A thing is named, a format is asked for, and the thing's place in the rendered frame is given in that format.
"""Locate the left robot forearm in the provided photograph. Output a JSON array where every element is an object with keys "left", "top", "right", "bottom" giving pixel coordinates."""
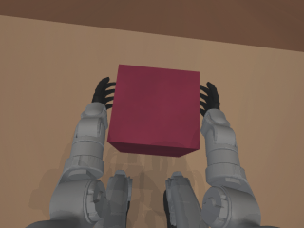
[{"left": 49, "top": 102, "right": 108, "bottom": 216}]

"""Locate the left robot hand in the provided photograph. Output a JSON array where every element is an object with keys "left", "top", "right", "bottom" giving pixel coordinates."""
[{"left": 92, "top": 77, "right": 116, "bottom": 110}]

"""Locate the carton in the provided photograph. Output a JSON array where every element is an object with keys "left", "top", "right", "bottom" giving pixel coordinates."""
[{"left": 107, "top": 64, "right": 200, "bottom": 158}]

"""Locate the right robot forearm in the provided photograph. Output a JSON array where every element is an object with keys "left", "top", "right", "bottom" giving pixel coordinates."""
[{"left": 200, "top": 108, "right": 261, "bottom": 220}]

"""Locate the right robot foot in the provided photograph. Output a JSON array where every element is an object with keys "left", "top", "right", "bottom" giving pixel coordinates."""
[{"left": 163, "top": 190, "right": 177, "bottom": 228}]

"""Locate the right robot upper arm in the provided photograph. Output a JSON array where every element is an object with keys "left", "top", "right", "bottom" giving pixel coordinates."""
[{"left": 200, "top": 185, "right": 280, "bottom": 228}]

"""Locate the left robot upper arm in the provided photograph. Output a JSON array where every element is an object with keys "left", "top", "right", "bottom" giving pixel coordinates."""
[{"left": 26, "top": 178, "right": 108, "bottom": 228}]

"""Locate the right robot hand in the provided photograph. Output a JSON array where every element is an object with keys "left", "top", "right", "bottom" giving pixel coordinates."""
[{"left": 199, "top": 82, "right": 220, "bottom": 117}]

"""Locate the robot right thigh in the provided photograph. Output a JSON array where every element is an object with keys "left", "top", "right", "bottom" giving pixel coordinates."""
[{"left": 165, "top": 175, "right": 209, "bottom": 228}]

